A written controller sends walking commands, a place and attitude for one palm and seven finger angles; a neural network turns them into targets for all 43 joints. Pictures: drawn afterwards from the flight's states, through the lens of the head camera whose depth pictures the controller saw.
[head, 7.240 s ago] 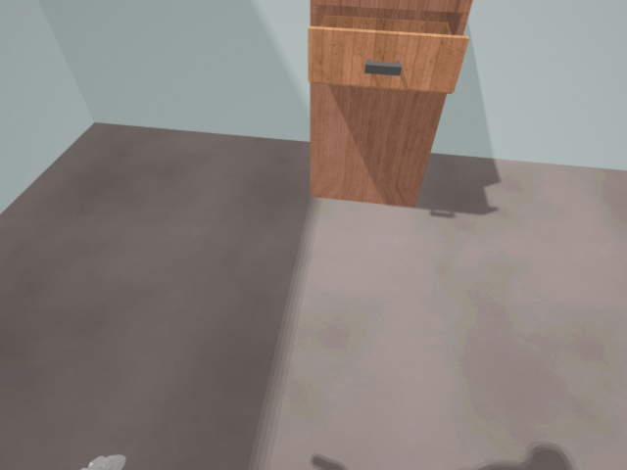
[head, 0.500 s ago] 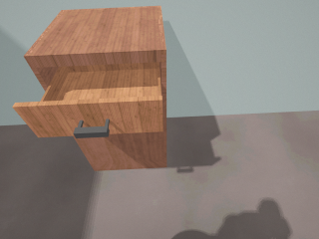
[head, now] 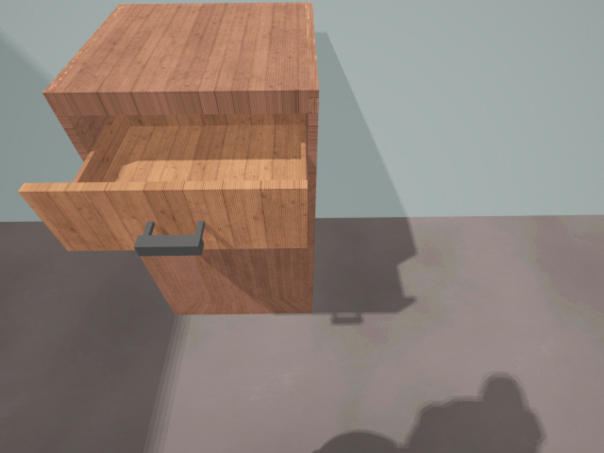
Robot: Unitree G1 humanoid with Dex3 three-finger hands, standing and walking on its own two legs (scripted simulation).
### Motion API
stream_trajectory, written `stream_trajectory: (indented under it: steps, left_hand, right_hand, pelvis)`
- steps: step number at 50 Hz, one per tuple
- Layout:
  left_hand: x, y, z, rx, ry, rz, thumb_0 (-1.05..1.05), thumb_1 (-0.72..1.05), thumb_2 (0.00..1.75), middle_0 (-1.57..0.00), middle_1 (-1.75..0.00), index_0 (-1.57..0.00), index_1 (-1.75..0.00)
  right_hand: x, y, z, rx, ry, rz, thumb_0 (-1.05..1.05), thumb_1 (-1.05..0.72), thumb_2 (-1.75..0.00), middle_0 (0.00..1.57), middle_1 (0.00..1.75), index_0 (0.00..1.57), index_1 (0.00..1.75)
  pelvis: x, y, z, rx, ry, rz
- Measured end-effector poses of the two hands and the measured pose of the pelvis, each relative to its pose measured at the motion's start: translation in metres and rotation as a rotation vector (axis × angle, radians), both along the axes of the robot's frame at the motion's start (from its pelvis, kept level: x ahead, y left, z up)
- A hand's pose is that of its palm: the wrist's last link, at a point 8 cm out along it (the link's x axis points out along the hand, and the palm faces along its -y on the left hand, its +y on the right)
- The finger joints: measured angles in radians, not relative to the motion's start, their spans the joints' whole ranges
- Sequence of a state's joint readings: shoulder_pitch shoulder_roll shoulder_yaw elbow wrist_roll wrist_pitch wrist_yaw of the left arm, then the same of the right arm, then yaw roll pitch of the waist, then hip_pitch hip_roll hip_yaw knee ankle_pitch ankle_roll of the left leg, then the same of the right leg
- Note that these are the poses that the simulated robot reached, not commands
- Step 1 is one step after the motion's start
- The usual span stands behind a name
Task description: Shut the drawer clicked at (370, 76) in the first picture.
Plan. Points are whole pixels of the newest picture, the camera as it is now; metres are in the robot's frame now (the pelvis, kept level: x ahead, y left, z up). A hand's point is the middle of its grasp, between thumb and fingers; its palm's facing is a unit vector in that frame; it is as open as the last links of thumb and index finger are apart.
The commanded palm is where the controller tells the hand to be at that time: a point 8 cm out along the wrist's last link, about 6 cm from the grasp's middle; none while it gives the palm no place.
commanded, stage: look again from close up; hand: left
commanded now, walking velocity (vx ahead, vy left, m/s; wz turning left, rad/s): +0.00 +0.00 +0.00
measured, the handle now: (172, 235) +0.44 +0.26 -0.01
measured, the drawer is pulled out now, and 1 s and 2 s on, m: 0.21 0.21 0.21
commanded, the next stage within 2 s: shuffle to correct the standing spot in 0.40 s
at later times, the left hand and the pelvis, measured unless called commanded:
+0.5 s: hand out of the picture -0.03 +0.22 -0.18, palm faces +0.01 -0.99 -0.17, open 7.4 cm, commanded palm none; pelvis -0.03 +0.05 +0.00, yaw +0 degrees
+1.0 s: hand out of the picture -0.04 +0.21 -0.20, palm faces +0.04 -0.99 -0.10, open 7.4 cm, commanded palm none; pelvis +0.04 +0.06 -0.01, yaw +1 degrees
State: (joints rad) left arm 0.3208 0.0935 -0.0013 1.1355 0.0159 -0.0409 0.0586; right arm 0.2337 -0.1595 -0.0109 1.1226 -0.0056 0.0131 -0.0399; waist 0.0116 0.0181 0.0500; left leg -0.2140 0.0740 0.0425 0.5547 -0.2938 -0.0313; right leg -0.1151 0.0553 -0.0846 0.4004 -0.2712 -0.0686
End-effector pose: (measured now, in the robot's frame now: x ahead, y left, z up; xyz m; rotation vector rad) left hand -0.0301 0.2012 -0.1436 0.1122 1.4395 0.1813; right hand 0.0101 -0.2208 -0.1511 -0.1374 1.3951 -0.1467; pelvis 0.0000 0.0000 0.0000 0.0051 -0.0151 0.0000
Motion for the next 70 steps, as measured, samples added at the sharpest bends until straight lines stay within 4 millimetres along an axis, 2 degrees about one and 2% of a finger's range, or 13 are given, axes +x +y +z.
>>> stream_trajectory:
  steps: [7,13,19,25,32,39,47,49,51,57,61,65,70]
  left_hand:
    - [0.001,0.025,-0.009,-0.005,-0.026,-0.049,0.00,0.91,0.90,-0.20,-0.30,-0.20,-0.30]
    - [0.011,0.046,-0.008,-0.004,-0.092,-0.057,0.01,0.91,0.90,-0.20,-0.30,-0.20,-0.30]
    - [0.010,0.063,-0.007,-0.003,-0.099,-0.066,0.01,0.91,0.90,-0.20,-0.30,-0.19,-0.30]
    - [0.000,0.069,-0.008,-0.013,-0.070,-0.060,0.00,0.91,0.90,-0.20,-0.30,-0.19,-0.30]
    - [-0.015,0.067,-0.012,-0.037,-0.021,-0.046,0.00,0.91,0.90,-0.20,-0.30,-0.19,-0.30]
    - [-0.024,0.060,-0.016,-0.050,0.013,0.008,0.00,0.91,0.90,-0.20,-0.30,-0.19,-0.30]
    - [-0.026,0.055,-0.029,-0.089,0.100,0.042,0.00,0.91,0.90,-0.20,-0.30,-0.19,-0.30]
    - [-0.017,0.056,-0.028,-0.094,0.121,0.016,0.00,0.91,0.90,-0.20,-0.30,-0.19,-0.30]
    - [0.002,0.058,-0.025,-0.089,0.107,-0.004,0.01,0.91,0.90,-0.20,-0.30,-0.19,-0.30]
    - [0.088,0.072,-0.010,-0.021,-0.060,-0.025,0.03,0.94,0.90,-0.20,-0.30,-0.20,-0.30]
    - [0.133,0.079,-0.005,0.039,-0.178,-0.031,0.03,0.95,0.90,-0.20,-0.30,-0.19,-0.30]
    - [0.157,0.076,-0.007,0.068,-0.216,-0.049,0.02,0.94,0.90,-0.20,-0.29,-0.19,-0.30]
    - [0.167,0.066,-0.011,0.043,-0.242,-0.060,0.01,0.92,0.90,-0.20,-0.30,-0.19,-0.30]
  right_hand:
    - [0.002,0.013,0.002,-0.021,-0.107,-0.018,0.01,-0.93,-0.90,0.19,0.30,0.19,0.30]
    - [-0.016,0.029,0.005,-0.017,-0.080,0.007,0.01,-0.94,-0.90,0.20,0.30,0.20,0.30]
    - [-0.039,0.046,0.007,-0.003,-0.038,0.007,0.01,-0.93,-0.90,0.20,0.30,0.20,0.30]
    - [-0.056,0.062,0.007,0.011,0.006,-0.002,0.00,-0.92,-0.90,0.20,0.30,0.20,0.30]
    - [-0.060,0.070,0.004,0.018,0.038,-0.009,0.00,-0.91,-0.90,0.20,0.30,0.20,0.30]
    - [-0.042,0.064,0.001,0.010,0.057,0.011,0.00,-0.91,-0.90,0.20,0.30,0.20,0.30]
    - [0.016,0.063,0.001,-0.038,-0.022,0.036,0.01,-0.92,-0.90,0.20,0.30,0.20,0.30]
    - [0.025,0.062,0.003,-0.051,-0.052,0.024,0.01,-0.92,-0.90,0.20,0.30,0.20,0.30]
    - [0.027,0.062,0.007,-0.053,-0.060,0.016,0.01,-0.92,-0.90,0.20,0.30,0.20,0.30]
    - [0.012,0.060,0.014,-0.024,0.049,0.020,0.00,-0.92,-0.90,0.20,0.30,0.20,0.30]
    - [0.009,0.051,0.003,0.002,0.111,0.012,0.00,-0.91,-0.90,0.20,0.30,0.20,0.30]
    - [0.021,0.038,-0.012,0.009,0.112,-0.021,0.00,-0.91,-0.90,0.20,0.30,0.20,0.30]
    - [0.040,0.032,-0.010,-0.014,0.045,-0.022,0.00,-0.91,-0.90,0.20,0.30,0.20,0.30]
  pelvis:
    - [-0.011,0.018,-0.007,-0.011,-0.021,-0.007]
    - [-0.020,0.032,-0.005,-0.008,-0.024,-0.005]
    - [-0.026,0.043,-0.003,-0.006,-0.013,-0.003]
    - [-0.027,0.052,-0.002,-0.005,-0.007,-0.001]
    - [-0.022,0.058,-0.005,-0.002,-0.003,0.008]
    - [-0.005,0.057,-0.009,-0.008,0.013,0.034]
    - [0.027,0.062,-0.018,-0.015,0.010,0.025]
    - [0.033,0.063,-0.016,-0.014,0.004,0.011]
    - [0.038,0.062,-0.012,-0.019,-0.002,0.012]
    - [0.052,0.052,-0.001,-0.030,-0.005,0.037]
    - [0.065,0.039,-0.008,-0.008,-0.019,0.052]
    - [0.071,0.032,-0.018,-0.003,-0.014,0.055]
    - [0.062,0.032,-0.018,0.015,-0.009,0.059]
